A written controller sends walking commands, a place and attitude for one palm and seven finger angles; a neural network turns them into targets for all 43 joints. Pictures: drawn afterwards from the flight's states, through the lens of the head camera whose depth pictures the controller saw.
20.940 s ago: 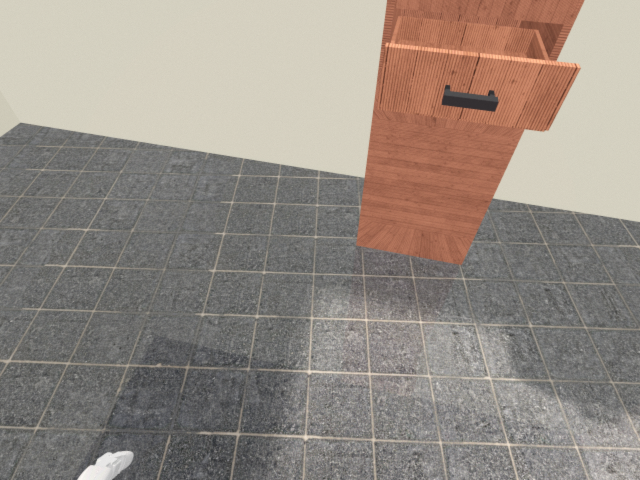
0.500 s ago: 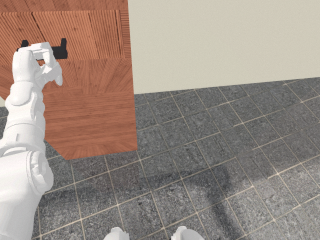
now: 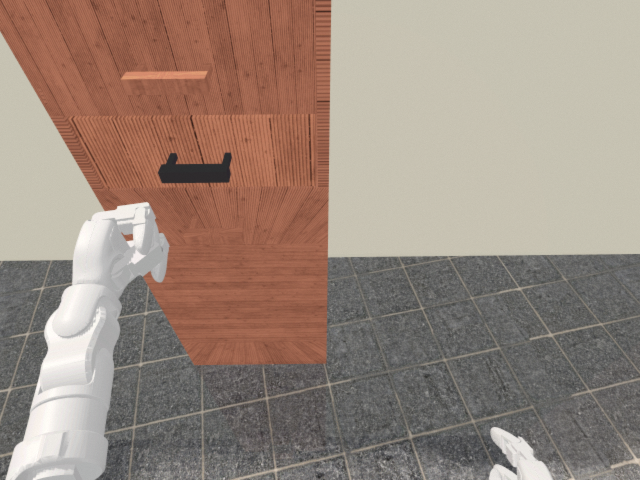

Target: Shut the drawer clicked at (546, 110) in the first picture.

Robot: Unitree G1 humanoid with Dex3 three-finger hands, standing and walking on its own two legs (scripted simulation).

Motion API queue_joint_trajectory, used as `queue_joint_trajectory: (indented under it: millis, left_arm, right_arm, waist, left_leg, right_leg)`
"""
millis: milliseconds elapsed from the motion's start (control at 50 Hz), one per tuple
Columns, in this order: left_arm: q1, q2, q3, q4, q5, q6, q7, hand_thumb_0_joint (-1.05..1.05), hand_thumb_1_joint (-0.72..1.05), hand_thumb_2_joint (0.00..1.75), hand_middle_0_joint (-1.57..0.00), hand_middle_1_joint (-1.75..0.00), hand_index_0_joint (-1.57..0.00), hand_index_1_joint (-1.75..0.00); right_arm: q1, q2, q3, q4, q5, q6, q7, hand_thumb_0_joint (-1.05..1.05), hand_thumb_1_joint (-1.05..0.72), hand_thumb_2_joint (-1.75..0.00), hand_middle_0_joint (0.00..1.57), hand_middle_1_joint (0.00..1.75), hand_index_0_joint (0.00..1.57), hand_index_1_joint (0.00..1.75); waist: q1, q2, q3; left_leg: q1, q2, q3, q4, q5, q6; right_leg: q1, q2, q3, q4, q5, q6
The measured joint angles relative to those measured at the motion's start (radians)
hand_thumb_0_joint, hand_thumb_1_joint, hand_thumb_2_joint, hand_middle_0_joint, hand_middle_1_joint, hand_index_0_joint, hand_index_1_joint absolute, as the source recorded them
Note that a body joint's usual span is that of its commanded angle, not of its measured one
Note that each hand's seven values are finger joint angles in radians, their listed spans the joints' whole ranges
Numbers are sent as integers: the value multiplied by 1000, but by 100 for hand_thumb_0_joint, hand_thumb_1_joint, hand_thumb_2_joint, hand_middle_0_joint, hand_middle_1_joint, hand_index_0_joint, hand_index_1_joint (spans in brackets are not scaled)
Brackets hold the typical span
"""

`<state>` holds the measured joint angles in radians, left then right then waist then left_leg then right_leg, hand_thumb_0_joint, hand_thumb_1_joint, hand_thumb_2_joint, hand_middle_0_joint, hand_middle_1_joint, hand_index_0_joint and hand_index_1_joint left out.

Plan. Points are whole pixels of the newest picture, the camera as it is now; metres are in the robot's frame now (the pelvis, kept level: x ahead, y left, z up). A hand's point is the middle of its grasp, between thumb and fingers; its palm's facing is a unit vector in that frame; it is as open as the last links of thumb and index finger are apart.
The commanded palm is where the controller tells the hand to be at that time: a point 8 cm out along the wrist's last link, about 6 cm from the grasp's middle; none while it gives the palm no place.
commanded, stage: draw the hand back to the body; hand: left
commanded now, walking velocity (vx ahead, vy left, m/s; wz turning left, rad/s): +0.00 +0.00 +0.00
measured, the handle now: (197, 165) +0.57 +0.23 +0.08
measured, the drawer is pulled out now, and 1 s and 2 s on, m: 0.00 0.00 0.00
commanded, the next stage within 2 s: step back with the hand held close in 0.88 s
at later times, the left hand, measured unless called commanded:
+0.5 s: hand (90, 332) +0.22 +0.22 +0.16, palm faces +0.35 -0.89 -0.30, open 3.2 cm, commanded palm +0.17 +0.26 +0.18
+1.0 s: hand (44, 384) +0.17 +0.23 +0.17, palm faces +0.41 -0.84 -0.37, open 3.2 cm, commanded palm +0.12 +0.27 +0.19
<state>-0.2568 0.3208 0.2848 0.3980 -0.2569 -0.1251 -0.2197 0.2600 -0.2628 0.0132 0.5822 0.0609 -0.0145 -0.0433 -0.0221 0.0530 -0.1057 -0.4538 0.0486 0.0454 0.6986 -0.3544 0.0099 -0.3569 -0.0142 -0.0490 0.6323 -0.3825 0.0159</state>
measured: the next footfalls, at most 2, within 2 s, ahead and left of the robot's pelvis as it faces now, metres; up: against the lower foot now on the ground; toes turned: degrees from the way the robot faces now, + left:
none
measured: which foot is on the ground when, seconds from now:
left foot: down 0.00-1.00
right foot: down 0.00-1.00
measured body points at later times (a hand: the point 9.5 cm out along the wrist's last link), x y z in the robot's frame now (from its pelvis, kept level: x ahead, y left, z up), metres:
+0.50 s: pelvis -0.02 -0.01 +0.02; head -0.03 -0.04 +0.47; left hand +0.20 +0.27 +0.18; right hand +0.16 -0.24 -0.07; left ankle +0.00 +0.11 -0.72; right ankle -0.04 -0.13 -0.72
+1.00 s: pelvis -0.01 -0.01 +0.02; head -0.03 -0.03 +0.47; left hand +0.15 +0.27 +0.19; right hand +0.19 -0.22 -0.06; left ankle +0.00 +0.11 -0.72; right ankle -0.04 -0.13 -0.72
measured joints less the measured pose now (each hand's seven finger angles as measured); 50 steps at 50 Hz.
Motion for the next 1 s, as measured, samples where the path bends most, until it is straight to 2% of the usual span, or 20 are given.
queue_joint_trajectory:
  millis: [20, 40, 80, 160, 300, 420, 580, 740, 880, 1000]
  left_arm:
    - [10, -4, -7, -17, -5, 11, -4, 1, 90, 90, -140, -160, -140, -160]
    - [24, -4, -20, -42, 21, 19, 20, 1, 90, 90, -140, -160, -140, -160]
    - [69, -2, -50, -103, 72, 29, 98, 1, 90, 90, -140, -160, -140, -160]
    - [166, -16, -85, -214, 128, 47, 213, 1, 90, 90, -140, -160, -140, -160]
    - [306, -22, -85, -366, 165, 58, 297, 1, 90, 90, -140, -160, -140, -160]
    - [428, -17, -65, -501, 172, 45, 318, 1, 90, 90, -140, -160, -140, -160]
    - [635, -16, -42, -678, 173, 19, 310, 1, 90, 90, -140, -160, -140, -160]
    - [813, -2, -5, -837, 182, 0, 314, 1, 90, 90, -141, -160, -140, -160]
    - [795, -17, -8, -829, 191, -7, 323, 1, 89, 90, -141, -160, -140, -160]
    - [765, -22, -13, -816, 193, 9, 326, 1, 90, 90, -141, -160, -140, -160]
  right_arm:
    - [-11, -1, 4, -1, 2, -5, -3, 0, -91, -90, 20, 30, 20, 30]
    - [-25, 1, 6, -1, 0, -7, -6, 0, -91, -90, 20, 30, 20, 30]
    - [-52, 8, 11, -2, -4, -8, -15, 1, -91, -90, 20, 30, 20, 30]
    - [-84, 19, 22, -8, -10, -11, -27, 1, -90, -90, 20, 30, 20, 30]
    - [-90, 33, 36, 13, -29, -17, -35, 1, -90, -90, 20, 30, 20, 30]
    - [-72, 30, 30, 35, -42, -29, -31, 1, -90, -90, 20, 30, 21, 30]
    - [-56, 27, 10, 49, -56, -39, -23, 1, -90, -90, 20, 30, 20, 30]
    - [-49, 25, -7, 38, -60, -73, -29, 1, -90, -90, 20, 30, 20, 30]
    - [-73, 28, -6, 37, -63, -90, -41, 1, -90, -90, 20, 30, 20, 30]
    - [-79, 44, 6, 35, -70, -96, -39, 1, -90, -90, 20, 30, 20, 30]
  waist:
    - [6, 1, 2]
    - [13, -1, 10]
    - [23, -3, 27]
    - [35, -3, 61]
    - [52, -4, 108]
    - [57, 11, 130]
    - [56, 26, 131]
    - [76, 29, 126]
    - [92, 34, 138]
    - [90, 21, 142]
  left_leg:
    - [10, -3, -2, -5, 4, 0]
    - [28, -5, 0, -15, 9, 0]
    - [69, -8, 8, -49, 26, -2]
    - [146, -14, 17, -124, 67, -1]
    - [252, -14, 19, -226, 119, -7]
    - [309, -12, 21, -275, 141, -11]
    - [340, -6, 25, -295, 145, -13]
    - [343, 0, 21, -283, 133, -16]
    - [342, -6, 10, -280, 135, -12]
    - [344, -9, 14, -284, 134, -12]
  right_leg:
    - [10, -2, -2, -2, 1, 0]
    - [24, -4, 0, -6, 4, 0]
    - [58, -7, 6, -29, 17, 0]
    - [124, -10, 13, -89, 52, -2]
    - [225, -5, 13, -184, 101, -8]
    - [282, -1, 14, -236, 125, -11]
    - [316, 6, 17, -265, 135, -12]
    - [332, 13, 14, -277, 135, -14]
    - [336, 7, 3, -276, 134, -11]
    - [334, 4, 6, -274, 131, -10]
